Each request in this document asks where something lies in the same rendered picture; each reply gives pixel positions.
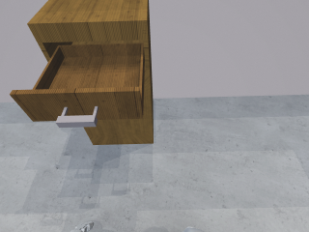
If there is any drawer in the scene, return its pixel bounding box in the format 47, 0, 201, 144
10, 43, 145, 122

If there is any robot left hand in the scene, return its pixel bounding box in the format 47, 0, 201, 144
71, 221, 94, 232

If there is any handle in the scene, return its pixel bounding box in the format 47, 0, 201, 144
56, 106, 98, 128

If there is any cabinet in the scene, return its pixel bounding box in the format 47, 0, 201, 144
27, 0, 154, 145

